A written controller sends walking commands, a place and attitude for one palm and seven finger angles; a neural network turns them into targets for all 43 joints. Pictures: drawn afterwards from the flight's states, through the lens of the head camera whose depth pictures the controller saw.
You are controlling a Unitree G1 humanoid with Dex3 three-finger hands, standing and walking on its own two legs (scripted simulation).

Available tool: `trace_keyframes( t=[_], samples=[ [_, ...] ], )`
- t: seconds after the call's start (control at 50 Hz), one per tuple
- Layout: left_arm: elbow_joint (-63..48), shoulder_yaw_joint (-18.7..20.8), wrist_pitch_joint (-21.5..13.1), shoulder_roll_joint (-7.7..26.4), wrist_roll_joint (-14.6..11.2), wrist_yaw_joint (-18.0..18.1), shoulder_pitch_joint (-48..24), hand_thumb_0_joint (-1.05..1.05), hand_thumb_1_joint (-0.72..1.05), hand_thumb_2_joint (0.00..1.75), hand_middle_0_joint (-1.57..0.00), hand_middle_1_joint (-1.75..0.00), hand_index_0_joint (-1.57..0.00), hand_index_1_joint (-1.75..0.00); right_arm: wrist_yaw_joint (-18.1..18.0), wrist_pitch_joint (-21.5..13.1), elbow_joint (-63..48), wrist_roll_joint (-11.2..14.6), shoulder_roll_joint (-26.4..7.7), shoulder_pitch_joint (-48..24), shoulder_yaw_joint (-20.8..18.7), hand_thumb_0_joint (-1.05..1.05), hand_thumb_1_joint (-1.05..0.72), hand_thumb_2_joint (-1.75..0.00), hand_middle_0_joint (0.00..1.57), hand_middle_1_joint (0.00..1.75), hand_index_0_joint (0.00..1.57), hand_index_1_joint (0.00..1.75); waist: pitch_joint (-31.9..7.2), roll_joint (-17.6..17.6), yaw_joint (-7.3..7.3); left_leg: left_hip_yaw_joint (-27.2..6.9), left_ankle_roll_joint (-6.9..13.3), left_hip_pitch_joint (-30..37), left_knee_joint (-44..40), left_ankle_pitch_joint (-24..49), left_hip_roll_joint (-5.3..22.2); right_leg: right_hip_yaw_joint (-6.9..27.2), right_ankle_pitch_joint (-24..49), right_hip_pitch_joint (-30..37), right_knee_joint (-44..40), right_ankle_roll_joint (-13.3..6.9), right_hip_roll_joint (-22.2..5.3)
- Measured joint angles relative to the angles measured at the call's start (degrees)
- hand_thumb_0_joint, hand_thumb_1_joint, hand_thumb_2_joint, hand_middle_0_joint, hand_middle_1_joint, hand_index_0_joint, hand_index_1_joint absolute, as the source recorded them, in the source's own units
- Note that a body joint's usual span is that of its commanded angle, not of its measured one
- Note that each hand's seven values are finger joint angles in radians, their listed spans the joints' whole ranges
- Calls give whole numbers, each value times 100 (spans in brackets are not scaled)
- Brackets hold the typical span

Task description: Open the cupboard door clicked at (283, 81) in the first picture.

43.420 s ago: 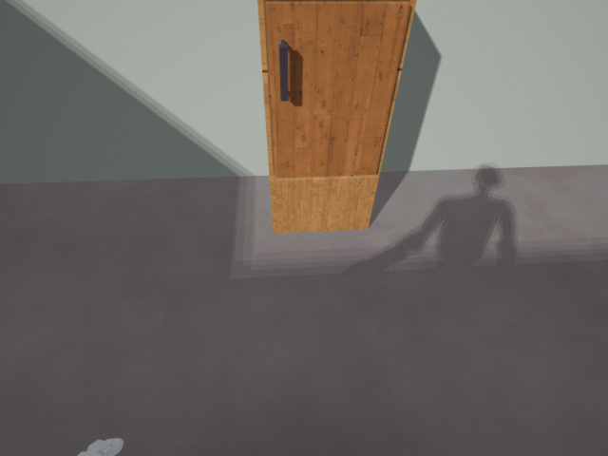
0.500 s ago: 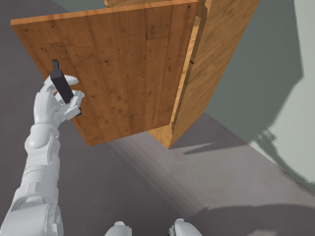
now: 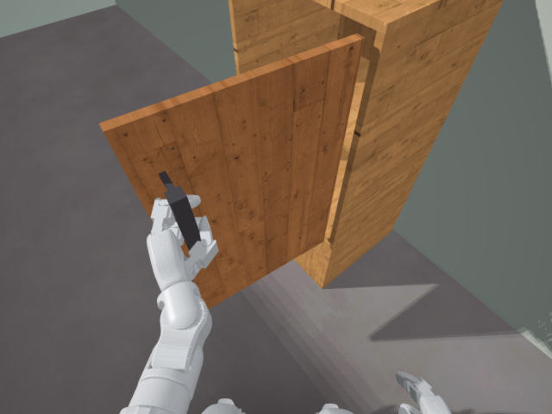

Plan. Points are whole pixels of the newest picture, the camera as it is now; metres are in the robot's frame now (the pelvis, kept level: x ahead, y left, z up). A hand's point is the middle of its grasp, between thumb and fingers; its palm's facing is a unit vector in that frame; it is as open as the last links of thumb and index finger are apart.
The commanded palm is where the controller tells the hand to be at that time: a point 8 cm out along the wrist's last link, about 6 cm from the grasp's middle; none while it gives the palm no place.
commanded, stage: pull the door open along its arc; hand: left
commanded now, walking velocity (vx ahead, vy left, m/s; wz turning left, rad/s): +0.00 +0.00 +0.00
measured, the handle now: (183, 218) +0.39 +0.16 +0.05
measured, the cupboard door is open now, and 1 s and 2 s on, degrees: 84 91 93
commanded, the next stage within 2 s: open thumb and fingers to let go in 0.12 s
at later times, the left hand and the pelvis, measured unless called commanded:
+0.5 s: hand (228, 257) +0.32 +0.08 +0.05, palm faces +0.39 -0.92 -0.01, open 7.7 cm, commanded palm +0.28 +0.12 +0.05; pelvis +0.00 -0.01 +0.00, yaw +2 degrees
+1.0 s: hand (228, 259) +0.32 +0.08 +0.05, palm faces +0.32 -0.95 +0.00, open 14.4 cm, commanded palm +0.28 +0.12 +0.05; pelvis +0.00 +0.01 +0.00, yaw +1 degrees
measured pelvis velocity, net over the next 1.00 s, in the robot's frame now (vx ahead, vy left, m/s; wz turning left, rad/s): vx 0.00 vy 0.01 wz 0.01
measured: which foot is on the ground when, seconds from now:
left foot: down 0.00-1.00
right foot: down 0.00-1.00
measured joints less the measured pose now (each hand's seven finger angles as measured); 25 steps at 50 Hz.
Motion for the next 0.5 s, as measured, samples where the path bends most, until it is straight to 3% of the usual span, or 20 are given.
trace_keyframes(
  t=[0.14, 0.26, 0.34, 0.5],
  samples=[
    [-601, -607, 71, -252, 47, 157, 799, 0, 68, 73, -34, -134, -36, -134, -4, -82, 30, 0, -105, 45, -99, 1, -91, -90, 20, 30, 20, 30, 17, 38, 37, -44, -67, 241, -153, 46, -1, -44, -11, 222, -79, -62, 2],
    [-812, -1019, 62, -421, 306, 445, 1116, 0, 67, 74, -34, -134, -37, -134, -74, -176, 33, -52, -118, -109, -114, 1, -91, -90, 20, 30, 20, 30, 40, 21, 47, -104, -94, 272, -161, 68, -34, -105, -52, 253, -28, -103, -29],
    [-603, -939, 14, -306, 403, 481, 831, -1, 64, 75, -36, -134, -37, -134, -178, -172, 110, -70, -64, -338, -94, 1, -91, -90, 20, 30, 20, 30, 87, -12, 66, -146, -96, 172, -86, 74, -52, -146, -74, 161, 67, -123, -46],
    [-352, -717, 110, -238, 93, 302, 416, 1, 40, 68, -37, -130, -36, -130, -233, -139, 127, -45, 9, -462, -36, 1, -91, -90, 20, 30, 20, 30, 78, 43, 114, -166, -106, 103, -83, 92, -75, -163, -51, 116, 43, -98, -69]
  ],
)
